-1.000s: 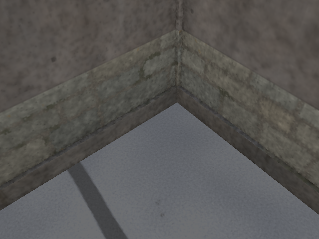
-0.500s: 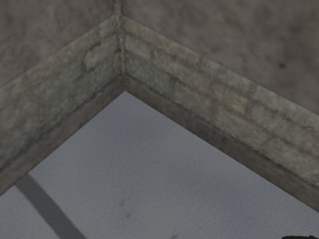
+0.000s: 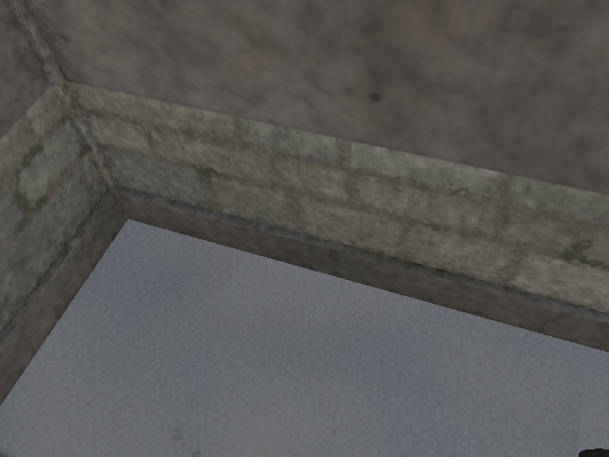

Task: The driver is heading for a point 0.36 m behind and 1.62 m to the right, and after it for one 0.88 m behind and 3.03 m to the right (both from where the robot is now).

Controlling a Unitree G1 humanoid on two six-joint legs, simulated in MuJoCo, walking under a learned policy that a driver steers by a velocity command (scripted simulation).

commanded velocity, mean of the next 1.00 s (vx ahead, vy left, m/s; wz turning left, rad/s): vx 0.00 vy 0.00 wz -0.60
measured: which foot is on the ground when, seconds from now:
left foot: up 0.00-0.18, down 0.20-0.66, up 0.68-1.00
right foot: down 0.00-0.20, up 0.22-0.62, down 0.64-1.00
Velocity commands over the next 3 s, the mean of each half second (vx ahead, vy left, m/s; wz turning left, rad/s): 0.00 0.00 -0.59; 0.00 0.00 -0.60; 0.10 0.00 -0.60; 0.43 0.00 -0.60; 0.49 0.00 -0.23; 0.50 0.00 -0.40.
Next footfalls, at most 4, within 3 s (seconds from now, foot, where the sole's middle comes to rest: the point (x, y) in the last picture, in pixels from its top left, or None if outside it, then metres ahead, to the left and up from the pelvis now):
0.20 left None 0.06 0.15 -0.78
0.64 right None -0.02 -0.11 -0.78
1.16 left None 0.13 0.05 -0.78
1.66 right None -0.04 -0.23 -0.78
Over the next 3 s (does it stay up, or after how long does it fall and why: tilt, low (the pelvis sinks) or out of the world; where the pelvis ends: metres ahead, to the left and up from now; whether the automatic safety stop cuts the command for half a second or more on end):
stays up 0.17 -0.65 -0.02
